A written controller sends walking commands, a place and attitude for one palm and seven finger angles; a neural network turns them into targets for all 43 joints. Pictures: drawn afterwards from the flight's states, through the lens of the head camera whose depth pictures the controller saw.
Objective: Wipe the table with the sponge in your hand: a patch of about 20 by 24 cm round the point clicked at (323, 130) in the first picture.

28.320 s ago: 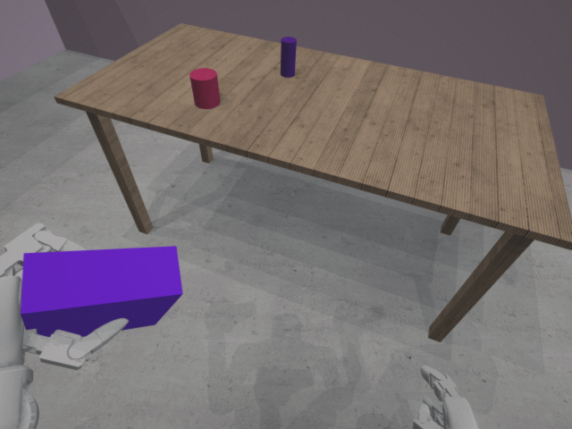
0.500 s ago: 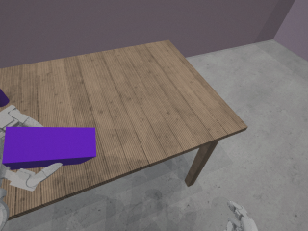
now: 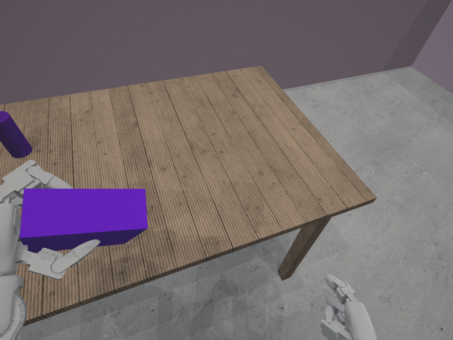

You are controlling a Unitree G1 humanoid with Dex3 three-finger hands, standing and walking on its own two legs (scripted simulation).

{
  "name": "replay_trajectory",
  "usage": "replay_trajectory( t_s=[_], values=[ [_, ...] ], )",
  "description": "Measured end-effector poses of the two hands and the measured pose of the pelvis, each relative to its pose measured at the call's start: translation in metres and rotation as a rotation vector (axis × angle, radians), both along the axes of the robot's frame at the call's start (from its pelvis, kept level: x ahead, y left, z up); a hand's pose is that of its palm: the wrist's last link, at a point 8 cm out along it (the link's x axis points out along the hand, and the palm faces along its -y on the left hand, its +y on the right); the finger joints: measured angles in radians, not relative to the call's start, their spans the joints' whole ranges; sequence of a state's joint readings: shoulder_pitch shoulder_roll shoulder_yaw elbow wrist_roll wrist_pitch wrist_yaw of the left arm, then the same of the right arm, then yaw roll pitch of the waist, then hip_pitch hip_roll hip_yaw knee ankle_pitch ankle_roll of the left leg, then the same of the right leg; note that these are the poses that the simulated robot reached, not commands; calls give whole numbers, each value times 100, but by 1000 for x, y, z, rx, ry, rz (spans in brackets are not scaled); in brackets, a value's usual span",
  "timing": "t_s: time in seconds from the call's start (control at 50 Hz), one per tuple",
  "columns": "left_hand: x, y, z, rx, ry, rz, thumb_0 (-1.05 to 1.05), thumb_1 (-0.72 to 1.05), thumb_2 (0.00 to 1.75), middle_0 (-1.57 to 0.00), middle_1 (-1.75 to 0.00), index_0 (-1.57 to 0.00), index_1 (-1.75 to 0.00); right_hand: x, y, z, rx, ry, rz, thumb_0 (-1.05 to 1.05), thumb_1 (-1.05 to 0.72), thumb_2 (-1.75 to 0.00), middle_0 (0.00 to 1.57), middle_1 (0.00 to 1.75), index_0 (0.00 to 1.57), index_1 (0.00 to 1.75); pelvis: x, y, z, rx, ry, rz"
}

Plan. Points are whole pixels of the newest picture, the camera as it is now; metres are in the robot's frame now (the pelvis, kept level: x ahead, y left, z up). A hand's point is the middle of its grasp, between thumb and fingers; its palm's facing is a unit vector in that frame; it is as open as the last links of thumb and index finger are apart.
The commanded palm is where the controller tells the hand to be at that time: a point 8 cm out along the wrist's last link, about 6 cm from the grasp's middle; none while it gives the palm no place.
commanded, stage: come to a stop and stand still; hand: left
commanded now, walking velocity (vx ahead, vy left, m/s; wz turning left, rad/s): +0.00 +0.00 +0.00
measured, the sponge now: (102, 221) +0.24 +0.21 +0.13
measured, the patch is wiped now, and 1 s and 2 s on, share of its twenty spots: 0.00 0.00 0.00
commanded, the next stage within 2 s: look again from close up in 0.24 s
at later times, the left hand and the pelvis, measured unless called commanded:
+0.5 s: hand (65, 212) +0.23 +0.25 +0.15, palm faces +0.36 -0.85 -0.38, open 9.6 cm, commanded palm +0.18 +0.28 +0.17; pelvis +0.01 +0.00 +0.00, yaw +0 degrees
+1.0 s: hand (85, 230) +0.22 +0.23 +0.12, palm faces +0.24 -0.77 -0.59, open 9.6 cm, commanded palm +0.18 +0.28 +0.17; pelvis +0.01 -0.01 -0.01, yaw -1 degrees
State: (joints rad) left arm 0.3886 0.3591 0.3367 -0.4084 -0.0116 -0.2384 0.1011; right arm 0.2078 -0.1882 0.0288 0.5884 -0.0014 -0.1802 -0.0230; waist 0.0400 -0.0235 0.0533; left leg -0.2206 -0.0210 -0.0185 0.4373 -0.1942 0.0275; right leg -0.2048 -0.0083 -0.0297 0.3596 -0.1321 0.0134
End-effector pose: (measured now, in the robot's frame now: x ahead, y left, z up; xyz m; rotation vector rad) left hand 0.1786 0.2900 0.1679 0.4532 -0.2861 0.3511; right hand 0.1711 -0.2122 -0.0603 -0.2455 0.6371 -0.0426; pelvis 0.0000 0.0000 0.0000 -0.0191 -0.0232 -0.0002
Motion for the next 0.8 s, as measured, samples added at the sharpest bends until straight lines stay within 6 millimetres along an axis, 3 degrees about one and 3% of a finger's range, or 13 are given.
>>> replay_trajectory(
  t_s=[0.22,0.68,0.74,0.8],
  values=[
    [12,-1,-1,1,33,-29,-1,-46,103,-77,-137,-78,-136,7,0,-3,-3,31,-24,2,-91,-90,21,30,20,30,10,4,1,-1,4,-3],
    [17,-3,-4,-15,55,-15,-1,-46,103,-77,-137,-78,-136,13,-5,-4,-10,38,-38,2,-91,-90,21,30,20,30,15,3,1,-3,14,-6],
    [32,10,24,175,6,-25,-1,-46,103,-78,-136,-79,-136,13,-3,-8,-49,46,23,1,-91,-90,20,30,20,29,11,-1,-3,2,1,18],
    [43,30,42,110,10,44,-1,-46,103,-78,-136,-79,-136,15,-6,-14,-25,55,41,1,-91,-90,21,30,20,30,13,-3,-4,8,-9,1]
  ],
)
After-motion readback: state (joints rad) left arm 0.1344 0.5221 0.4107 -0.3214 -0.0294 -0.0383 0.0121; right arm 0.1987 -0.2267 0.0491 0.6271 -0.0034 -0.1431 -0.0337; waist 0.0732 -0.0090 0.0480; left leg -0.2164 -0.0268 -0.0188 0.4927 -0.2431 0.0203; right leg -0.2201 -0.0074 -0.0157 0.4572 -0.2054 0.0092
